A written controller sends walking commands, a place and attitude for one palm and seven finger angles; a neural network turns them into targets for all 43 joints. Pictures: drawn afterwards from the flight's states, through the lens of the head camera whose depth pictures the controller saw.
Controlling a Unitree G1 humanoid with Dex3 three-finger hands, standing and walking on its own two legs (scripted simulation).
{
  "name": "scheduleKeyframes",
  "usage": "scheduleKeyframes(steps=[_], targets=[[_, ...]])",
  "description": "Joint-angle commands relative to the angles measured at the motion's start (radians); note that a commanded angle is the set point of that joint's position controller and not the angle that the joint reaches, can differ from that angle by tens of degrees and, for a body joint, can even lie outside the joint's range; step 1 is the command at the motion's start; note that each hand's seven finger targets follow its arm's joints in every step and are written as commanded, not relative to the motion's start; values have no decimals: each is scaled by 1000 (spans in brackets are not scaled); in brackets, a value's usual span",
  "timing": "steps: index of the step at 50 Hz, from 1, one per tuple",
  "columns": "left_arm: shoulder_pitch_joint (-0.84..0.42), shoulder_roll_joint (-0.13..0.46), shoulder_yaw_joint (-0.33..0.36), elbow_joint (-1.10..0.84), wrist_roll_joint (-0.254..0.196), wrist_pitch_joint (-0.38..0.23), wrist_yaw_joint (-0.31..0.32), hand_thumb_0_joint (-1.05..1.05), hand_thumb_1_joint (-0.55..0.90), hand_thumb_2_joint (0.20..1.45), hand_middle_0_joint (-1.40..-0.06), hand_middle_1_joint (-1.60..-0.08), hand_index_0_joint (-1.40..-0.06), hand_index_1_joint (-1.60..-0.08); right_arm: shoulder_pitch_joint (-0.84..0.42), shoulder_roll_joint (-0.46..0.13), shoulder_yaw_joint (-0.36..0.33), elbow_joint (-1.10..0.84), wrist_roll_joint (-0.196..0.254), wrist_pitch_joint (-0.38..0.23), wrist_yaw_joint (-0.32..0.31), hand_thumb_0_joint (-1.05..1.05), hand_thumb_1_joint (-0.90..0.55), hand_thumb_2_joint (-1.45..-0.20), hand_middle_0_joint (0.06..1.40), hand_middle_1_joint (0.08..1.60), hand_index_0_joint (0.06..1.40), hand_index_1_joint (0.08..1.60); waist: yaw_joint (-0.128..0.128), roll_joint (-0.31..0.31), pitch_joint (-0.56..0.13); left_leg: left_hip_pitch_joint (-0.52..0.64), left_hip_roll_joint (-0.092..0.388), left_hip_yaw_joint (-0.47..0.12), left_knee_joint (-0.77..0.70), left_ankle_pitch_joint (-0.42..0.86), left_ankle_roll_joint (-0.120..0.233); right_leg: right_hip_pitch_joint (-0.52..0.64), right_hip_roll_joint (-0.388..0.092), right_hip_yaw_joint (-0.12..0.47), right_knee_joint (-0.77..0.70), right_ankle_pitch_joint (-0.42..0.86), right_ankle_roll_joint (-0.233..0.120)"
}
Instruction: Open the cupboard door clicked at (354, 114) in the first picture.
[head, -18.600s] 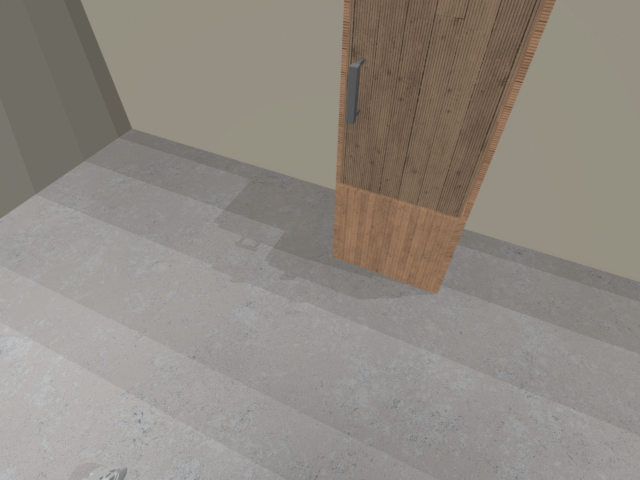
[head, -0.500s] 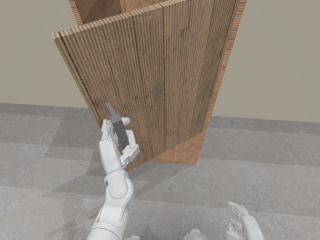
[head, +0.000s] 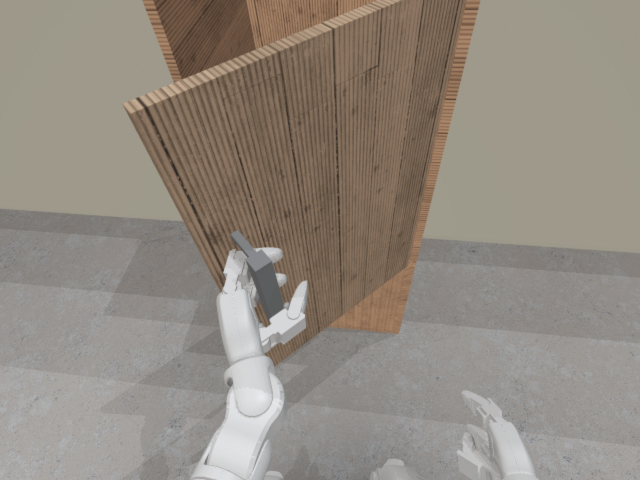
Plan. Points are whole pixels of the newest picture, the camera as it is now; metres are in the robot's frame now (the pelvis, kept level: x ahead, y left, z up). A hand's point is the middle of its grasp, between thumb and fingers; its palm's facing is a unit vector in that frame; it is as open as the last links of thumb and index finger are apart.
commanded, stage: open thumb and fingers to let go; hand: left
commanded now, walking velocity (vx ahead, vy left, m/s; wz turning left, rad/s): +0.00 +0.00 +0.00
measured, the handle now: (260, 283) +0.35 +0.09 +0.05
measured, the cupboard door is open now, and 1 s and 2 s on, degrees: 46 46 46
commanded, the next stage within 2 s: slide the hand sideways off the handle in 0.54 s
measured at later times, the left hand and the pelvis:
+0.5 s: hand (287, 303) +0.32 +0.06 +0.06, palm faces +0.27 -0.96 -0.03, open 14.9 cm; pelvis -0.01 +0.02 +0.00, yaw -1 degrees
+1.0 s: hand (279, 334) +0.28 +0.06 +0.06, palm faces -0.18 -0.98 +0.02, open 16.3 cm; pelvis -0.01 +0.04 +0.00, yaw -1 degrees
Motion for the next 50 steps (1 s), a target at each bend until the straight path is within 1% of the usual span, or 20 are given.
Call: scheduleKeyframes(steps=[1, 6, 8, 10, 16, 20, 22, 24, 26, 32, 33, 34, 36, 38, 39, 40, 42, 45, 47, 50], targets=[[-221, -63, -4, -221, 27, -79, -4, 0, -150, 450, -325, -1237, -325, -1237, -54, -71, -25, -141, 4, -40, -10, 0, -900, -900, 200, 300, 200, 300, -22, -152, -262, -50, -40, 14, -71, 148, 41, 339, -52, 204, -230, 204, 82], [-254, -73, -4, -179, 23, -80, 0, 0, -500, 300, -300, -1200, -300, -1200, -66, -75, -24, -141, 6, -43, -10, 0, -900, -900, 200, 300, 200, 300, -23, -163, -225, -53, -39, 14, -77, 116, 44, 296, -46, 195, -244, 104, 76], [-296, -75, -2, -166, 23, -84, 6, 0, -500, 300, -300, -1200, -300, -1200, -65, -74, -23, -135, 4, -45, -12, 0, -900, -900, 200, 300, 200, 300, -30, -171, -226, -56, -40, 13, -73, 99, 46, 284, -45, 199, -249, 66, 77], [-292, -61, 12, -166, 24, -87, 11, 0, -500, 300, -283, -1100, -283, -1100, -69, -77, -24, -140, 4, -45, -14, 0, -900, -900, 200, 300, 200, 300, -17, -163, -247, -62, -41, 13, -76, 101, 46, 297, -42, 200, -246, 55, 71], [-358, -89, -10, -117, 38, -85, 32, 0, -500, 300, -233, -800, -233, -800, -67, -81, -24, -129, 2, -42, -13, 0, -900, -900, 200, 300, 200, 300, -30, -137, -231, -35, -35, 12, -92, 103, 49, 242, -20, 143, -214, 45, 60], [-355, -88, -2, -109, 38, -80, 42, 0, -500, 300, -200, -600, -200, -600, -63, -85, -26, -134, 1, -40, -11, 0, -900, -900, 200, 300, 200, 300, -19, -151, -267, -28, -35, 11, -97, 129, 49, 263, -12, 127, -199, 85, 56], [-361, -120, -27, -108, 39, -76, 44, 0, -500, 300, -183, -500, -183, -500, -61, -79, -25, -130, -1, -38, -6, 0, -900, -900, 200, 300, 200, 300, -21, -119, -256, -14, -34, 15, -101, 139, 48, 246, -8, 113, -189, 105, 54], [-367, -112, -16, -100, 35, -75, 50, 0, -500, 300, -167, -400, -167, -400, -63, -81, -23, -130, -1, -36, -5, 0, -900, -900, 200, 300, 200, 300, -19, -140, -250, -19, -33, 14, -105, 131, 47, 245, -6, 110, -192, 89, 54], [-376, -113, -13, -106, 31, -73, 52, 0, -500, 300, -150, -300, -150, -300, -71, -82, -22, -132, -1, -34, -5, 0, -900, -900, 200, 300, 200, 300, -16, -120, -249, -17, -33, 12, -109, 130, 47, 238, -5, 106, -189, 81, 52], [-402, -144, -35, -81, 37, -73, 59, 0, -500, 300, -150, -300, -150, -300, -72, -81, -22, -122, -2, -35, 1, 0, -900, -900, 200, 300, 200, 300, -25, -139, -239, -9, -31, 4, -106, 125, 47, 207, 2, 89, -178, 67, 50], [-364, -43, -241, -94, 155, -101, -154, 0, -500, 300, -150, -300, -150, -300, 8, -115, -22, -102, -5, -37, 1, 0, -900, -900, 200, 300, 200, 300, -100, -197, -205, 0, -26, 16, -79, 132, 67, 194, -4, 113, -161, 170, 53], [-417, 41, -151, -151, 116, -141, -267, 0, -500, 300, -150, -300, -150, -300, 16, -113, -26, -139, 9, -44, -5, 0, -900, -900, 200, 300, 200, 300, -71, -162, -266, -20, -34, 14, -72, 146, 72, 241, -15, 124, -146, 214, 49], [-425, 69, -163, -218, 67, -169, -440, 0, -500, 300, -150, -300, -150, -300, 17, -115, -27, -165, 25, -57, -16, 0, -900, -900, 200, 300, 200, 300, -58, -58, -332, 24, -37, 16, -69, 170, 70, 268, -20, 134, -122, 253, 42], [-390, 33, -166, -188, -46, -138, -569, 0, -500, 300, -150, -300, -150, -300, 23, -113, -15, -195, 57, -74, -23, 0, -900, -900, 200, 300, 200, 300, -69, -74, -256, 31, -39, 5, -92, 138, 70, 251, -12, 123, -154, 203, 47], [-377, 22, -143, -192, -101, -119, -591, 0, -500, 300, -150, -300, -150, -300, 17, -116, -12, -205, 69, -82, -27, 0, -900, -900, 200, 300, 200, 300, -65, -114, -235, 28, -37, -2, -105, 117, 67, 249, -8, 117, -171, 154, 51], [-351, -4, -129, -186, -146, -96, -597, 0, -500, 300, -150, -300, -150, -300, 2, -117, -6, -218, 78, -90, -28, 0, -900, -900, 200, 300, 200, 300, -55, -98, -204, 33, -39, -6, -122, 105, 65, 235, -5, 108, -186, 112, 50], [-305, 24, -53, -182, -183, -75, -566, 0, -500, 300, -150, -300, -150, -300, 8, -125, -6, -216, 81, -98, -28, 0, -900, -900, 200, 300, 200, 300, -38, -165, -187, 16, -37, -14, -137, 91, 59, 235, -4, 94, -190, 61, 55], [-197, 76, 1, -208, -149, -77, -506, 0, -500, 300, -150, -300, -150, -300, 7, -129, -9, -232, 71, -101, -13, 0, -900, -900, 200, 300, 200, 300, -3, -161, -193, -2, -38, -9, -138, 113, 55, 245, -4, 88, -164, 77, 50], [-197, 71, -21, -260, -105, -96, -478, 0, -500, 300, -150, -300, -150, -300, 15, -122, -13, -239, 62, -99, 0, 0, -900, -900, 200, 300, 200, 300, -10, -116, -199, 5, -35, -4, -124, 120, 54, 213, -6, 85, -137, 96, 47], [-131, 119, -2, -275, -66, -104, -468, 0, -500, 300, -150, -300, -150, -300, 17, -130, -18, -256, 58, -89, 7, 0, -900, -900, 200, 300, 200, 300, 1, -129, -201, -19, -32, -3, -114, 116, 55, 213, -4, 92, -126, 92, 42]])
